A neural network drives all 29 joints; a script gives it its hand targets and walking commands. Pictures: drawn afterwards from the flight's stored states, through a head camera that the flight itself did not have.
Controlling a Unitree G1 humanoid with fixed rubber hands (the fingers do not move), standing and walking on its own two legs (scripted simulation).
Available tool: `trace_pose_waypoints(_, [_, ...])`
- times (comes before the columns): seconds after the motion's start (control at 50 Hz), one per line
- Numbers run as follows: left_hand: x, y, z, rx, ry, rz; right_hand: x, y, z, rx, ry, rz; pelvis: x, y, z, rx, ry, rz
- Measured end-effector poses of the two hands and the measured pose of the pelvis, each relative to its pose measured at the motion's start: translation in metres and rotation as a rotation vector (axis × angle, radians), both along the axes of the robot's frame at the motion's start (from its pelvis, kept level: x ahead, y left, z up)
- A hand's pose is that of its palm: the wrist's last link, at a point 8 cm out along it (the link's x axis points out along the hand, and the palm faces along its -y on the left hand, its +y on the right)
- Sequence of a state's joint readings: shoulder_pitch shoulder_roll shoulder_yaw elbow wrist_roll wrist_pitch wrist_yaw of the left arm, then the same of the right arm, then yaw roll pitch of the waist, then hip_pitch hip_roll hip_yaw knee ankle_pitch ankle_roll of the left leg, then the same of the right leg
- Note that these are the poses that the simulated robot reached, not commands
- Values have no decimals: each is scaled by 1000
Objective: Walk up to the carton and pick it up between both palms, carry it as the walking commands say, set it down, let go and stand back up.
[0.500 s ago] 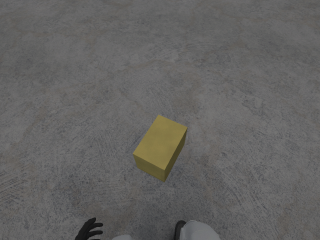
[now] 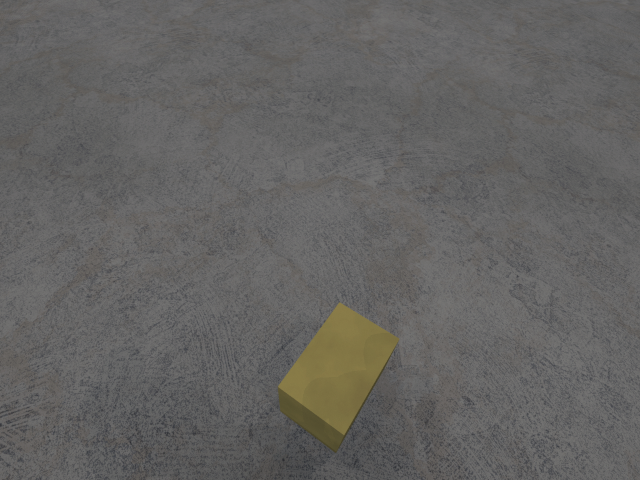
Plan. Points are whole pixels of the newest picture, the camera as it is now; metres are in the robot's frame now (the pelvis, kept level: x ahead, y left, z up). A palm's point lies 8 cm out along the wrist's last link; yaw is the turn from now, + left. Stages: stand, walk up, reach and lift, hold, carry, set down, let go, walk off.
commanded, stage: walk up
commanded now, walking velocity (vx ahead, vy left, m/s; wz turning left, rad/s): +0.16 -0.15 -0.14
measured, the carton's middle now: (337, 376) +0.45 -0.06 -0.65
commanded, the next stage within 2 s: none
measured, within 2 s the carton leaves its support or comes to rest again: neither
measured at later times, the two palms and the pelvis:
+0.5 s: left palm out of the picture +0.12 +0.16 -0.12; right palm out of the picture +0.04 -0.27 -0.15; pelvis +0.04 -0.06 +0.01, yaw -1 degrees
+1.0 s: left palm out of the picture -0.02 +0.21 -0.14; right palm out of the picture +0.01 -0.26 -0.15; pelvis +0.00 -0.04 +0.00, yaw -1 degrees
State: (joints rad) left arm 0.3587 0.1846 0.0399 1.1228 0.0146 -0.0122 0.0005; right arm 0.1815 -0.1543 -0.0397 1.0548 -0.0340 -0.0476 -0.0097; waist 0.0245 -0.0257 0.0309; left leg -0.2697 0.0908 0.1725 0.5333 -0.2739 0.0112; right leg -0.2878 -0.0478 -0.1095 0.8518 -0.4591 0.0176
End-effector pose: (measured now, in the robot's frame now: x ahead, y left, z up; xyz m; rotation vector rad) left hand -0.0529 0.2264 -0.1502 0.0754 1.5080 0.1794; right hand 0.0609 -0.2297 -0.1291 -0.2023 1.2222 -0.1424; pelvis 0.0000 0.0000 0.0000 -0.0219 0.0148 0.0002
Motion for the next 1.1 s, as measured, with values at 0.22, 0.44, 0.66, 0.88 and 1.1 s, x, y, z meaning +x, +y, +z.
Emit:
trace_pose_waypoints(0.22, [154,3,16,75,-224,-121,-57,-6,-6,30,238,-109,34,-19,6,14,-21,-12])
trace_pose_waypoints(0.44, [180,-58,27,81,-280,-132,-27,-41,-26,89,193,-122,46,-53,4,36,-36,-25])
trace_pose_waypoints(0.66, [134,-50,10,35,-219,-80,-30,-46,-16,28,158,-85,32,-46,2,5,-56,-3])
trace_pose_waypoints(0.88, [70,-12,3,100,-90,-73,-73,-32,-22,25,234,-103,4,-35,-7,41,-42,-17])
trace_pose_waypoints(1.1, [42,-24,7,52,-93,-45,-45,-23,-14,41,86,-56,-5,-26,1,11,-37,-4])
